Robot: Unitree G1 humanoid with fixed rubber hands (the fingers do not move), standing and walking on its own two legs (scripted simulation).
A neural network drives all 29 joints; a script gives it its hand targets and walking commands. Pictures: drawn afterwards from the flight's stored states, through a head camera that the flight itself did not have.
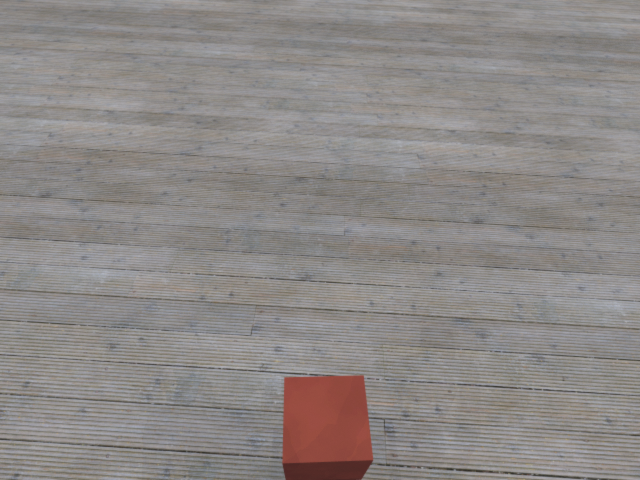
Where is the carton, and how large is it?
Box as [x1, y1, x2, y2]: [282, 375, 372, 479]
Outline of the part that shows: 363,375 284,377 282,463 286,479 360,479 372,461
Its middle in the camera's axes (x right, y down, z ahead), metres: +0.01 +0.51 +1.04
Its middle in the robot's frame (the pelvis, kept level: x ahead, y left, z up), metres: +0.36 -0.03 -0.65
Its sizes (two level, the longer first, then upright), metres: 0.210 0.200 0.250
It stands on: the floor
